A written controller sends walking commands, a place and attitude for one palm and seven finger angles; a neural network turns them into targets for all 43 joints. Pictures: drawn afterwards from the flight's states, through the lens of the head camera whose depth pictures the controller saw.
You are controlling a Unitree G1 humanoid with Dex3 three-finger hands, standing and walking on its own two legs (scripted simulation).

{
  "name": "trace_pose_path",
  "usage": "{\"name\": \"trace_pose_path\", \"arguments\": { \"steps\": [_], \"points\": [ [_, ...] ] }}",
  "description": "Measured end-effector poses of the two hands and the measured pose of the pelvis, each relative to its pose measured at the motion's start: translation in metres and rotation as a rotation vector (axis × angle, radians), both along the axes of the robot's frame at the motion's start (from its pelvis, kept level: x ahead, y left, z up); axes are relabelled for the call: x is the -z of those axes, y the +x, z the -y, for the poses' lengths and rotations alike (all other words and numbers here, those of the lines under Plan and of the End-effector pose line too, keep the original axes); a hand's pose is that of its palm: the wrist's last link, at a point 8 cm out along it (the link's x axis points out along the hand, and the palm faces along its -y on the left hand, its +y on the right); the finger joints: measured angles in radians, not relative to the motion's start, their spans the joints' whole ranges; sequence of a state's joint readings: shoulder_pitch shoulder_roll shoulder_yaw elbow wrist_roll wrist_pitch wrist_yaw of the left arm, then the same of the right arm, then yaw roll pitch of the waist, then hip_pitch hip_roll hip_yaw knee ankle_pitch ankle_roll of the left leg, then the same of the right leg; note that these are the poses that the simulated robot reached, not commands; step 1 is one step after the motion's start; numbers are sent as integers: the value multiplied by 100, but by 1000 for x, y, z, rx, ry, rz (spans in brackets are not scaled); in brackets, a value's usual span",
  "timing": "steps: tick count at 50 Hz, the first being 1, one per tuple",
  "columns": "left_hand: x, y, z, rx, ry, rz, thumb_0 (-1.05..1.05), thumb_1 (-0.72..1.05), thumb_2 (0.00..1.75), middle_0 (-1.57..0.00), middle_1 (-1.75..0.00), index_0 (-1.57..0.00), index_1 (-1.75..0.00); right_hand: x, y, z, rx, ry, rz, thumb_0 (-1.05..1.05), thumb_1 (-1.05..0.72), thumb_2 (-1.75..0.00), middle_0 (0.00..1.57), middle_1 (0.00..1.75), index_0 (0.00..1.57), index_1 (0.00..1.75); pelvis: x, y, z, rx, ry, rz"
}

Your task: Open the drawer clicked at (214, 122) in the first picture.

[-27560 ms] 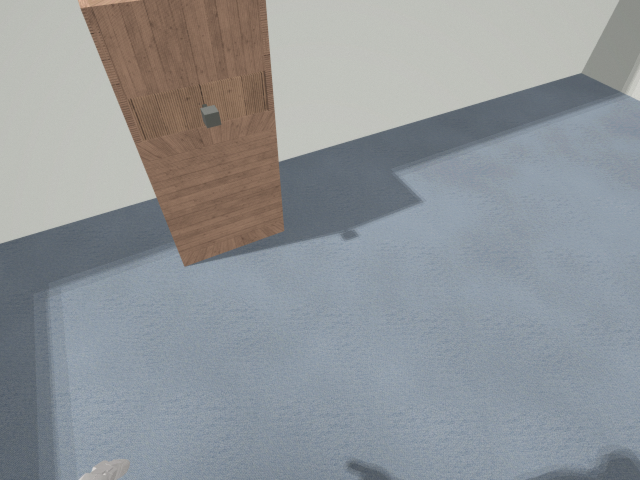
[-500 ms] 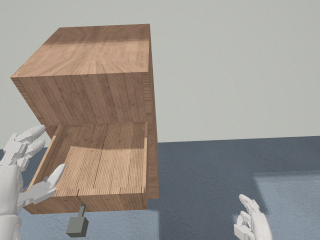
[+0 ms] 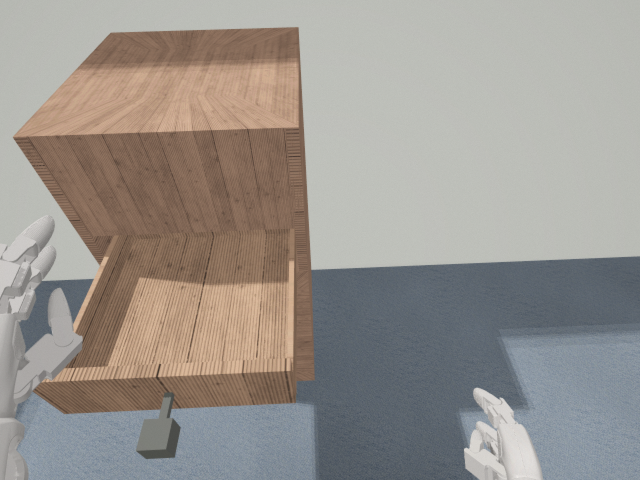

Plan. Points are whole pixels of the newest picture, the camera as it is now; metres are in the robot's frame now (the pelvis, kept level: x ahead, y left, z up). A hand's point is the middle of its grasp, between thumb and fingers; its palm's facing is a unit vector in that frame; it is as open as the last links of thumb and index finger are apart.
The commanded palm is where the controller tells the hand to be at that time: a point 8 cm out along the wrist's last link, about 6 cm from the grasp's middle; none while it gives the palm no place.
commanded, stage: step back with the hand held close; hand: left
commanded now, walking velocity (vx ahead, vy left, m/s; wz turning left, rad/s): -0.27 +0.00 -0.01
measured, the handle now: (162, 423) +0.22 +0.27 -0.13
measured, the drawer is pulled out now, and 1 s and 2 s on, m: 0.29 0.29 0.29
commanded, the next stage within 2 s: stop stepping back and stand still in 1.20 s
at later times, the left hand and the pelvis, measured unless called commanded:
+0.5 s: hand (22, 425) +0.12 +0.26 +0.15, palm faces +0.35 -0.81 -0.48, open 7.4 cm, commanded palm +0.07 +0.29 +0.17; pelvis -0.06 +0.01 -0.01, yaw +0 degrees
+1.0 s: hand out of the picture +0.06 +0.22 +0.15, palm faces +0.27 -0.83 -0.48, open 7.4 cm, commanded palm -0.02 +0.27 +0.17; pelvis -0.15 +0.00 -0.02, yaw -1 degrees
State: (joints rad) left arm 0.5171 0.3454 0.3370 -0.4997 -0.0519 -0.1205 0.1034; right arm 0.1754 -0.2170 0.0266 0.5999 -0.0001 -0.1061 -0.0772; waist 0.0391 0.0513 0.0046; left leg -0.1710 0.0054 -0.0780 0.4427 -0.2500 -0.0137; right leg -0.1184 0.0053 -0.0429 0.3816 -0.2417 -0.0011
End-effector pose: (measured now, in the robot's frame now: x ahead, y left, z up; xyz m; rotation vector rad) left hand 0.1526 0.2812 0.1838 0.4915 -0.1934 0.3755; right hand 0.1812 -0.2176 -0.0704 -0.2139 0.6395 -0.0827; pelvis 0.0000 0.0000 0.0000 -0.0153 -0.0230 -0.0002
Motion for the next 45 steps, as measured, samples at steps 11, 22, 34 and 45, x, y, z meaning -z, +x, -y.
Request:
{"name": "trace_pose_path", "arguments": {
  "steps": [11,22,34,45],
  "points": [
    [20,-15,-4,92,25,-148,2,89,89,-21,-30,-21,-30,1,-19,6,77,-42,-96,1,-90,-90,20,30,20,30,2,-20,-15,0,-1,-67],
    [8,-53,-16,70,67,-32,2,89,89,-21,-30,-22,-30,-5,-41,-10,42,-47,-44,1,-90,-90,20,30,20,30,9,-52,-16,-4,0,-54],
    [17,-95,-17,47,-6,70,2,89,89,-21,-30,-22,-30,5,-90,-5,40,-99,-74,1,-90,-90,20,30,20,30,19,-87,-21,-20,-29,-36],
    [6,-115,-13,61,84,68,2,89,89,-21,-30,-21,-30,14,-129,-15,6,-33,-81,1,-90,-90,20,30,20,30,17,-117,-8,-2,-23,-114]
  ]
}}
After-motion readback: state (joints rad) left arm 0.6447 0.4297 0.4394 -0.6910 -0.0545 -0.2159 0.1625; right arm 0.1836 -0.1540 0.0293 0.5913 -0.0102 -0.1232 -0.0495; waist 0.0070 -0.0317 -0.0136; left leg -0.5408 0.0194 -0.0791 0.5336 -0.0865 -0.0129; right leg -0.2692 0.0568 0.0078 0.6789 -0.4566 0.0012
